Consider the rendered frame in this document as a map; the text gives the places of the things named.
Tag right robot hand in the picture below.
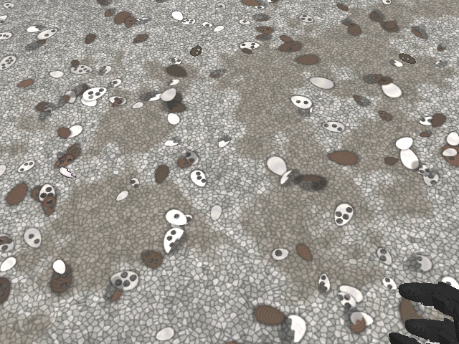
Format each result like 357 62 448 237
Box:
389 282 459 344

